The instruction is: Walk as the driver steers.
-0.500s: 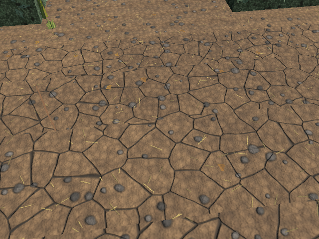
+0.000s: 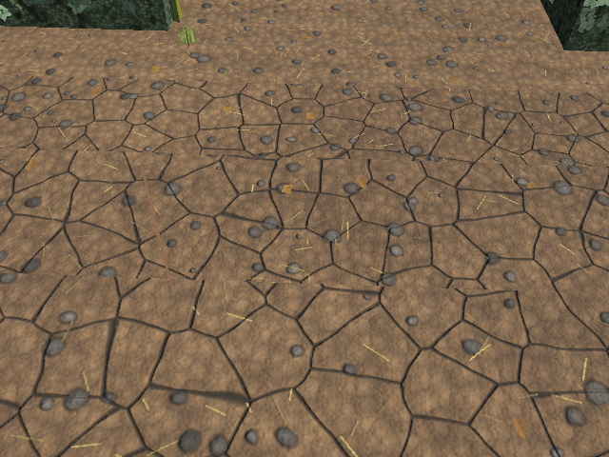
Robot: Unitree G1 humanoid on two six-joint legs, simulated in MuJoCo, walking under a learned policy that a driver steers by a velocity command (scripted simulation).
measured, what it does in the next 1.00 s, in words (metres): goes down: right foot 0.17 m lower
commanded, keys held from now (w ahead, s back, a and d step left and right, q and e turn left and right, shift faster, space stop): w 1.00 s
